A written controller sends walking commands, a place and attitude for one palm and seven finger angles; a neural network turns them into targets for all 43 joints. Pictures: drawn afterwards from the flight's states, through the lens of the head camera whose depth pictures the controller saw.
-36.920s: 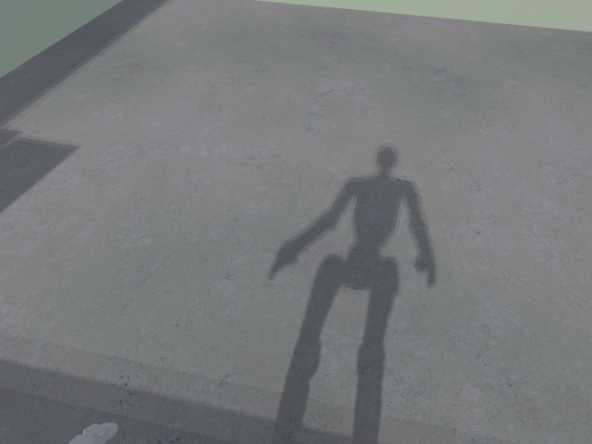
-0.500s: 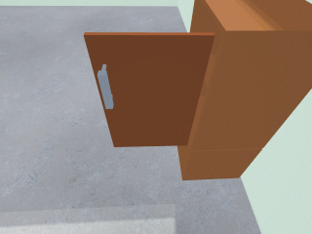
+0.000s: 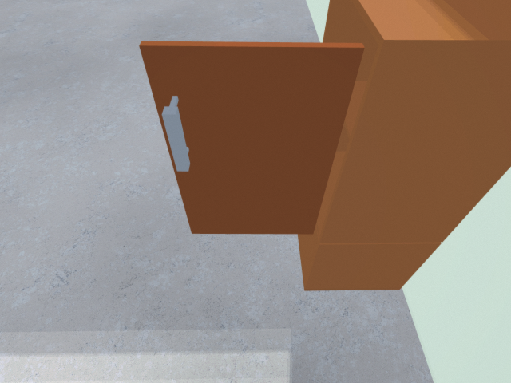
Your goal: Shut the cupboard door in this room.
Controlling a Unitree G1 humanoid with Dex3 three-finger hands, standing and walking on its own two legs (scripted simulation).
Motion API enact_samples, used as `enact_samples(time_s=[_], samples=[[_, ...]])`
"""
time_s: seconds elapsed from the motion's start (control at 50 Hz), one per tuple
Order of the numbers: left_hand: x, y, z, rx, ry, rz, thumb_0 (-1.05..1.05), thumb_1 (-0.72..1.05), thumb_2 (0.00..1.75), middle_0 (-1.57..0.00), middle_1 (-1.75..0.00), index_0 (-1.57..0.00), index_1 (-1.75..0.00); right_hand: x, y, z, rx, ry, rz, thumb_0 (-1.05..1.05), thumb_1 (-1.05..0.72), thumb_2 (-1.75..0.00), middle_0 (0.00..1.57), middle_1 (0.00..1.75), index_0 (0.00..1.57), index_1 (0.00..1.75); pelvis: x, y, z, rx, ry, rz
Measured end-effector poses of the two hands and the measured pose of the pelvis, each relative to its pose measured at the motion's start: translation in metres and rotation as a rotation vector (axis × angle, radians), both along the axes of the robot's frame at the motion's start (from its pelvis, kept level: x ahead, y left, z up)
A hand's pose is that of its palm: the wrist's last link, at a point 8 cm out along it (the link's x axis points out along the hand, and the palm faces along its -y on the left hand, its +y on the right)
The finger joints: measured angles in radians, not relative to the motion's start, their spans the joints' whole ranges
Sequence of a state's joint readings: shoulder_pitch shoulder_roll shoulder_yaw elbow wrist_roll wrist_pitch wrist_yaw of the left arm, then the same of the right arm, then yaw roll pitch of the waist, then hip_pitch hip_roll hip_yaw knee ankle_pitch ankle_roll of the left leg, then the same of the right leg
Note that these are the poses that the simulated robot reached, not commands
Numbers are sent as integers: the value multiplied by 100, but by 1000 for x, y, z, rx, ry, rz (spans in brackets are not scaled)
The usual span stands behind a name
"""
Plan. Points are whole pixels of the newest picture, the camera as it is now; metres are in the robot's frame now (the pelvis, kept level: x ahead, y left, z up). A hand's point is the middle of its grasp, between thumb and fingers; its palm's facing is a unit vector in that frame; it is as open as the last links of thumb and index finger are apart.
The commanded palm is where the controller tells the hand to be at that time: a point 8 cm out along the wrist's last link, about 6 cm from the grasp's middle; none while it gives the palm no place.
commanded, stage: look again from close up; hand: left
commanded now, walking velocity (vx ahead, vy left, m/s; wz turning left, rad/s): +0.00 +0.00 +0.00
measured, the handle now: (179, 134) +0.56 +0.19 +0.06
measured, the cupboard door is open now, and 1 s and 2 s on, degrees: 89 89 89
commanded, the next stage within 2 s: shuffle to correct the standing spot in 0.42 s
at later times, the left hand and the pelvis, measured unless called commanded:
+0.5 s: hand out of the picture +0.03 +0.22 -0.17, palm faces -0.01 -0.97 -0.23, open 7.3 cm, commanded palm none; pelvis -0.01 +0.03 +0.00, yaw -1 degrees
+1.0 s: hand out of the picture -0.05 +0.18 -0.18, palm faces +0.04 -0.99 -0.15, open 7.3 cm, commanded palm none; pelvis +0.02 +0.02 +0.00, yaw -1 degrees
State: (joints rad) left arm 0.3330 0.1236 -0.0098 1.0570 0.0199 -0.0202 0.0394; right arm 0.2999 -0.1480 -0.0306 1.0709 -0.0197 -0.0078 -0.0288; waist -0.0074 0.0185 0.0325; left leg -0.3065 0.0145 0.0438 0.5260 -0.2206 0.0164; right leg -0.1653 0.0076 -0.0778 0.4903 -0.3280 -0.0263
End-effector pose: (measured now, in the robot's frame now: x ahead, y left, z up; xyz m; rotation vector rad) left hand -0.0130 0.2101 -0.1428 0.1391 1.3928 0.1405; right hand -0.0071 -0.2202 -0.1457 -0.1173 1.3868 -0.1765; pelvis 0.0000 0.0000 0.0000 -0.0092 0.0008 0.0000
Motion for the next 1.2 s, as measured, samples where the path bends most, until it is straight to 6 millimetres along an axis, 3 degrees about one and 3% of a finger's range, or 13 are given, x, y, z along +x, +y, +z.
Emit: enact_samples(time_s=[0.18,0.32,0.46,0.64,0.78,0.92,1.02,1.1,1.14,1.2], samples=[[40,30,0,50,-121,-25,0,91,89,-20,-30,-20,-30,64,-14,12,-66,-186,38,1,-92,-90,20,29,20,30,4,7,-3,0,-23,-19],[54,47,5,61,-177,-47,0,91,89,-20,-30,-20,-30,86,-4,21,-66,-257,78,0,-91,-90,20,29,20,30,-3,16,-1,-3,-37,-21],[42,58,6,52,-151,-54,0,91,89,-20,-30,-20,-30,72,8,22,-55,-223,88,0,-91,-90,20,30,20,30,-11,27,1,-6,-33,-21],[2,63,-2,20,-27,-40,0,91,89,-20,-30,-20,-30,21,25,15,-44,-77,49,0,-91,-90,20,30,20,30,-12,40,3,-3,-25,-19],[-30,53,-3,-10,83,-10,0,91,89,-20,-30,-20,-30,-13,30,9,-31,39,-1,0,-91,-90,21,30,20,30,-6,40,2,2,-13,-19],[-46,33,-2,-27,153,27,0,91,89,-20,-30,-20,-30,-16,24,5,-23,76,-27,0,-91,-90,21,30,20,30,8,30,0,-2,-4,-22],[-40,21,-8,-41,169,52,0,91,89,-20,-30,-20,-30,6,20,1,-26,55,-21,0,-91,-90,20,30,20,30,25,24,-6,-14,-4,-18],[-23,14,-17,-62,177,44,0,91,89,-20,-30,-20,-30,33,21,-1,-34,6,-21,0,-91,-90,20,30,20,30,41,22,-10,0,-10,-32],[-6,13,-18,-64,173,14,0,91,89,-20,-30,-20,-30,42,21,-1,-38,-27,-30,0,-91,-90,20,30,20,30,45,20,-10,4,-13,-46],[36,11,-14,-55,109,-17,1,91,89,-20,-30,-20,-30,42,19,3,-33,-29,-42,0,-92,-90,20,30,20,30,50,14,-4,8,-11,-47]])
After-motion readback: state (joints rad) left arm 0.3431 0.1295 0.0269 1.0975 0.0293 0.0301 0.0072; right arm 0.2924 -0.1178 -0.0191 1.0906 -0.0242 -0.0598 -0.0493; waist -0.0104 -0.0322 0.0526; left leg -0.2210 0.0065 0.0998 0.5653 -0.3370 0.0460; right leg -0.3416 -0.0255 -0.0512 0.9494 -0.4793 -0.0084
